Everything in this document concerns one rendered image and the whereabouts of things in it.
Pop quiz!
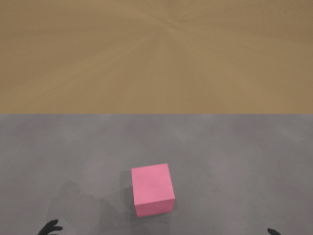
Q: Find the robot left hand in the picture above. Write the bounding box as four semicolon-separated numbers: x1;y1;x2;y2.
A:
37;219;63;235

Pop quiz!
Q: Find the carton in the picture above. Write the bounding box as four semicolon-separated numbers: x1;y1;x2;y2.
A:
131;164;175;217

